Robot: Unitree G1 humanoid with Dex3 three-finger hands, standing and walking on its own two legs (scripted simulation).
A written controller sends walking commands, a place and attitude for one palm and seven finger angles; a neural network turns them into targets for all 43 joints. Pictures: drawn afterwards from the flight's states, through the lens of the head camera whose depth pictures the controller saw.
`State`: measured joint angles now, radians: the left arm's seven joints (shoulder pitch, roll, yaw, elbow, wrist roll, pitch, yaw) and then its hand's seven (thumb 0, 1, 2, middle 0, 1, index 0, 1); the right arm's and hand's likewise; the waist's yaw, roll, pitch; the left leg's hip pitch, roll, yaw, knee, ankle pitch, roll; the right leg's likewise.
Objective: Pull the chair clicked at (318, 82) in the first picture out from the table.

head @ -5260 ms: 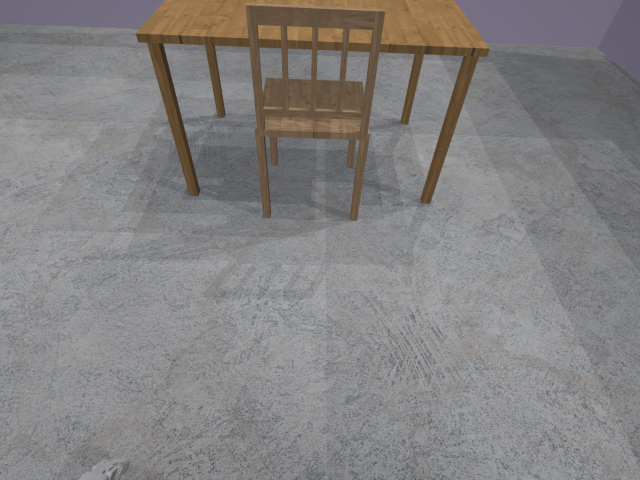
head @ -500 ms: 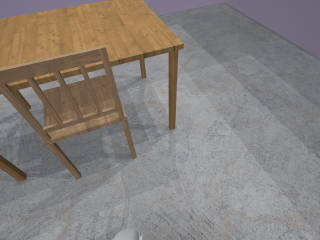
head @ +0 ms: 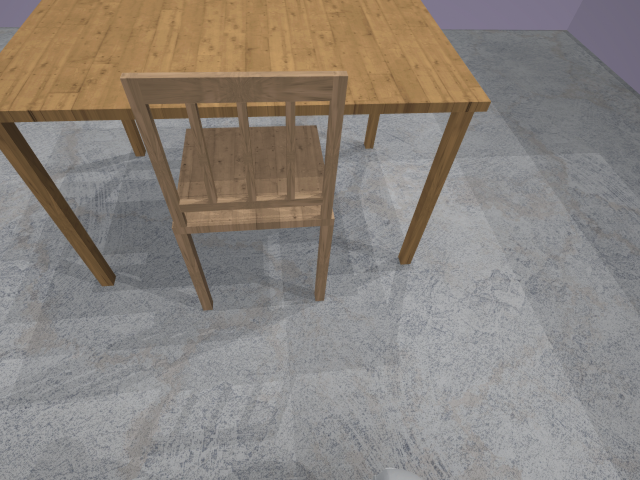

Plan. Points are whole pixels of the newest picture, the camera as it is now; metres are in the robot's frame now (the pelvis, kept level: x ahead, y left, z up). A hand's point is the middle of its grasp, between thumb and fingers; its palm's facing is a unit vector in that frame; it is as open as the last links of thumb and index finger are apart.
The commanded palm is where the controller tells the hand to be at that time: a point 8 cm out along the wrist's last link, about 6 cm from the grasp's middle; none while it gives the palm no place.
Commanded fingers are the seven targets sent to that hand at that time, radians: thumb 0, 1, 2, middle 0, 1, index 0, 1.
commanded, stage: turn to face it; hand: left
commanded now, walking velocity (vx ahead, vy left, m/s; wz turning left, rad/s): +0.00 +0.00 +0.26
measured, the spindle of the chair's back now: (247, 155) +0.75 +0.21 -0.10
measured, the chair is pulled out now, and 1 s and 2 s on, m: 0.00 0.00 0.00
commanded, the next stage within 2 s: take the last steps up to it in 0.18 s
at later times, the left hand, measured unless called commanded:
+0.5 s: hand out of the picture +0.00 +0.16 -0.16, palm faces +0.17 -0.96 -0.22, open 7.3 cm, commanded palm none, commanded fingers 0.00 0.90 0.90 -0.20 -0.30 -0.20 -0.30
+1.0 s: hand (223, 456) +0.18 +0.15 -0.19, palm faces +0.03 -0.98 -0.17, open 7.4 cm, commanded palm none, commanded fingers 0.00 0.90 0.90 -0.20 -0.30 -0.20 -0.30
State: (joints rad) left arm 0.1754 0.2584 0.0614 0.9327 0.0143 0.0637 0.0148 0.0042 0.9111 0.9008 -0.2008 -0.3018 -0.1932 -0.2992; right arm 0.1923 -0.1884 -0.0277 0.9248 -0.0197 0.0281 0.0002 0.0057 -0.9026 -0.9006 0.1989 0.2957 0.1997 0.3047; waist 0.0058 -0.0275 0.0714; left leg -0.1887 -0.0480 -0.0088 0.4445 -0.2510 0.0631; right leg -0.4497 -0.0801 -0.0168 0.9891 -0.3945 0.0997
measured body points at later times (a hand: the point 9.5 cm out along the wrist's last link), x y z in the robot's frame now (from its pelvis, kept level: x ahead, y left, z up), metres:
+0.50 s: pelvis -0.01 -0.03 +0.00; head +0.00 -0.04 +0.45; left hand -0.01 +0.21 -0.14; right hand +0.04 -0.28 -0.15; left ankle -0.06 +0.11 -0.70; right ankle +0.00 -0.13 -0.74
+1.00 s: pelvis +0.13 -0.04 -0.02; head +0.16 -0.04 +0.43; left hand +0.17 +0.20 -0.17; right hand +0.04 -0.25 -0.17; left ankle -0.04 +0.10 -0.74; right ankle +0.24 -0.15 -0.73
